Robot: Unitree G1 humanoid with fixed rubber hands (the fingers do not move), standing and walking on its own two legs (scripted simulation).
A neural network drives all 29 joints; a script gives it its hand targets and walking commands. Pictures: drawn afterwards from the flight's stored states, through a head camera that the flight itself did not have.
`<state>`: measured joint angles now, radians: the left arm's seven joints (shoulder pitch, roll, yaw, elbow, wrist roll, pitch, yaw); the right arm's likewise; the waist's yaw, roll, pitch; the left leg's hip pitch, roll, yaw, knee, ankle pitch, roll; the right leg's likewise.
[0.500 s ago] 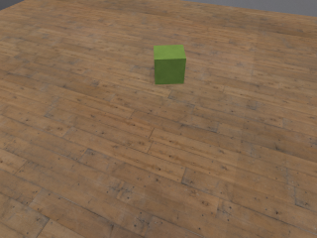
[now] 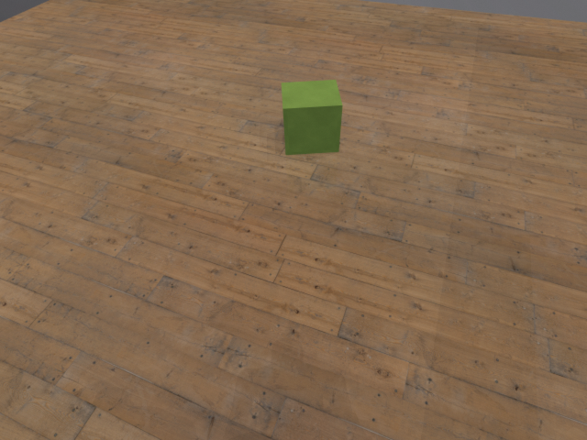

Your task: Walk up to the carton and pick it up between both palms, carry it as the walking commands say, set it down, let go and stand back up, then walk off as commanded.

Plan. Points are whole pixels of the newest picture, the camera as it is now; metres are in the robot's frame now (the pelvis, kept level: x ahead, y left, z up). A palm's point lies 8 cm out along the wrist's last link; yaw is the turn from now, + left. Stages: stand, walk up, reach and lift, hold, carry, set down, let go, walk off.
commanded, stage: stand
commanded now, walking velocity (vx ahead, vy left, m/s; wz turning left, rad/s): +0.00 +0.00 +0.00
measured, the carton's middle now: (310, 117) +1.73 +0.01 -0.64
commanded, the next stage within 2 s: walk off in 0.40 s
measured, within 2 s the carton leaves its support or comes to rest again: neither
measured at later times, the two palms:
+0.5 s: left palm out of the picture -0.02 +0.21 -0.15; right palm out of the picture -0.03 -0.21 -0.15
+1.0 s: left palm out of the picture +0.04 +0.18 -0.13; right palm out of the picture +0.03 -0.38 -0.15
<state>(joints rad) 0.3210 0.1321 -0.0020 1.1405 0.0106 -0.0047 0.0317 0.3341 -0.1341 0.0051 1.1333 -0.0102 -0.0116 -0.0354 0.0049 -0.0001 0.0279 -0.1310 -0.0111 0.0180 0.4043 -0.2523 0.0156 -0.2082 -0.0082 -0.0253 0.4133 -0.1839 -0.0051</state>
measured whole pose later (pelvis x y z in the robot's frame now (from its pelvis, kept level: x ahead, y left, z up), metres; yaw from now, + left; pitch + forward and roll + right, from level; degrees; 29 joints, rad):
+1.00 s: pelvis +0.01 -0.10 -0.01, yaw +10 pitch +3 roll -1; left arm 0.20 0.24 0.08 0.91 0.02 0.03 0.03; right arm 0.33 -0.26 -0.11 0.99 -0.04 0.03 -0.07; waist -0.06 0.07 0.05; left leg -0.37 0.09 -0.18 0.66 -0.42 -0.07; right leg -0.31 0.00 -0.06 0.53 -0.25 0.02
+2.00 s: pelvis +0.12 -0.33 +0.00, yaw +47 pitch +2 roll +1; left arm 0.24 0.20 0.03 0.70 0.04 0.03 0.01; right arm 0.23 -0.29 -0.11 0.76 -0.03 0.06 0.00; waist 0.00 0.05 0.05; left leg -0.52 0.00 0.05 1.11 -0.45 -0.03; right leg -0.24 -0.05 -0.19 0.47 -0.26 -0.04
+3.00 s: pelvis +0.29 -0.43 +0.00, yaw +70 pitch -1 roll +1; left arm 0.28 0.22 0.01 0.78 0.01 0.01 0.00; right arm 0.16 -0.21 -0.02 0.81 -0.02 0.03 0.01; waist 0.03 -0.02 0.05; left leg -0.12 -0.02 0.02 0.42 -0.27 0.02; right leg -0.21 -0.03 -0.12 0.47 -0.24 -0.03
